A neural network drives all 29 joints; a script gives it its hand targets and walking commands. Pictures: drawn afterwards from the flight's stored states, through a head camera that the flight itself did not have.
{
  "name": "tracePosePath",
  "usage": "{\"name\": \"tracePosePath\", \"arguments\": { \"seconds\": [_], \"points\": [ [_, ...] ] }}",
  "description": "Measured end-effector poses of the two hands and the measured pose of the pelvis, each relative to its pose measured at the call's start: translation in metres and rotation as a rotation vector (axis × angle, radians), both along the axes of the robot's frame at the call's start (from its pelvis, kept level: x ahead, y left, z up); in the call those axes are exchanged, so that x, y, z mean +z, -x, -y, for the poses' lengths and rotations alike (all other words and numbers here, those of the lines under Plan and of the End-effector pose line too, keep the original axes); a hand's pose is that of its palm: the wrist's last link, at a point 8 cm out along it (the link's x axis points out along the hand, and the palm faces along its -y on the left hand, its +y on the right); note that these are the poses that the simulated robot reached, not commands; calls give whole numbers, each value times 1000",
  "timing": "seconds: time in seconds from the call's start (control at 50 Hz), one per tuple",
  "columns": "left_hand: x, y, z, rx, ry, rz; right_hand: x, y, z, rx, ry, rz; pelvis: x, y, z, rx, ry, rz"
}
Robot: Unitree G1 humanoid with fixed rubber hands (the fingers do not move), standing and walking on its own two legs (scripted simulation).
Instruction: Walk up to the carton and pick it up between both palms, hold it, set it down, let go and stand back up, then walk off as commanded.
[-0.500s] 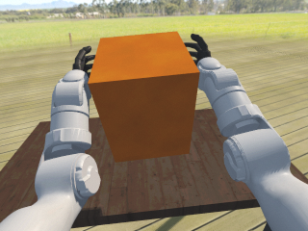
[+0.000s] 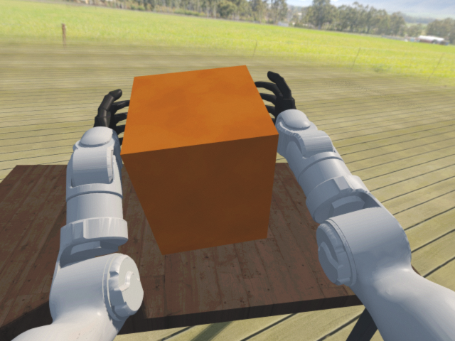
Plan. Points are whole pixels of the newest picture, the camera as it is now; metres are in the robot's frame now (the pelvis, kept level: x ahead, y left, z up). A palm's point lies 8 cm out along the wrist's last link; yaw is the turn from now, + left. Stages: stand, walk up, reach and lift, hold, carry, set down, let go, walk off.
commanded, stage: set down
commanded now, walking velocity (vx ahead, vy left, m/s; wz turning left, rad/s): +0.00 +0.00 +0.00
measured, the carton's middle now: (203, 161) +0.38 +0.03 +0.22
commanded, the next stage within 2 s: none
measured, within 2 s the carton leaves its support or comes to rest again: neither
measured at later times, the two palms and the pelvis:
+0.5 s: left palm (106, 150) +0.38 +0.19 +0.24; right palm (271, 131) +0.40 -0.09 +0.28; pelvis +0.01 +0.00 +0.00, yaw +0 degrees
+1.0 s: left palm (126, 166) +0.38 +0.16 +0.21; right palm (279, 159) +0.41 -0.12 +0.21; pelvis +0.01 +0.00 +0.00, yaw +0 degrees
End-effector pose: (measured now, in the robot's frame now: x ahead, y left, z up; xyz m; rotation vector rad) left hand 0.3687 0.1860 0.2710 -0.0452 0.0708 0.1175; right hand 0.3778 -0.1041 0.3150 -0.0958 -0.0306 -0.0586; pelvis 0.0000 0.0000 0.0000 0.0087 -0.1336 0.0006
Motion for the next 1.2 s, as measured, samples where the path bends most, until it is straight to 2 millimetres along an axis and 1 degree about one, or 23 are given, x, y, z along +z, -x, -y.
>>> {"name": "tracePosePath", "arguments": {
  "seconds": [0.1,0.16,0.22,0.3,0.36,0.42,0.5,0.56,0.62,0.7,0.82,0.9,1.0,1.04,1.08,1.12,1.2],
  "points": [
    [3,-4,18,11,-69,-26,-16,-7,19,2,-63,-8,0,-1,1,0,-1,-1],
    [0,-8,26,15,-109,-52,-31,-13,28,5,-93,-24,0,-3,1,0,-2,-4],
    [-4,-12,30,20,-132,-71,-46,-19,32,11,-122,-33,0,-5,3,1,-3,-7],
    [-8,-16,24,37,-130,-57,-53,-25,26,24,-166,-11,0,-9,4,1,-5,-12],
    [-11,-16,14,44,-108,-41,-50,-27,16,30,-165,5,1,-11,4,1,-5,-15],
    [-18,-15,4,43,-71,-27,-43,-26,6,33,-143,19,1,-11,4,1,-5,-15],
    [-34,-12,-9,40,-7,-31,-38,-24,-9,34,-74,14,1,-10,4,1,-4,-12],
    [-48,-9,-16,44,36,-49,-42,-23,-19,43,-23,-9,0,-9,3,1,-4,-9],
    [-59,-5,-19,57,50,-64,-47,-24,-23,54,6,-32,0,-8,3,0,-3,-8],
    [-63,1,-14,82,17,-73,-51,-23,-20,65,12,-35,0,-7,2,0,-3,-6],
    [-54,3,1,103,-55,-88,-66,-25,-3,78,-52,-51,0,-6,2,0,-3,-6],
    [-53,0,12,99,-116,-109,-80,-27,10,75,-91,-67,0,-6,3,1,-4,-6],
    [-64,-8,21,82,-157,-153,-101,-32,20,61,-101,-103,0,-7,4,1,-4,-7],
    [-71,-12,20,79,-154,-168,-107,-35,19,59,-95,-115,0,-8,4,1,-5,-12],
    [-78,-14,16,79,-142,-168,-109,-38,15,61,-89,-113,0,-9,4,1,-5,-18],
    [-82,-17,10,84,-124,-151,-106,-42,8,66,-91,-96,1,-10,4,1,-5,-27],
    [-87,-18,-6,103,-72,-110,-92,-48,-11,84,-59,-59,1,-13,3,1,-4,-34]
  ]
}}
